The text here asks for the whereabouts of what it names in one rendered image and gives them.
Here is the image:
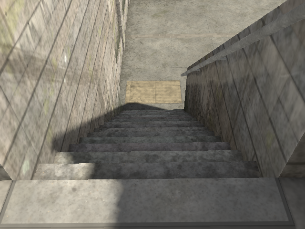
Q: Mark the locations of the stairs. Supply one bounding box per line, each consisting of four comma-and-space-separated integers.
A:
33, 109, 261, 180

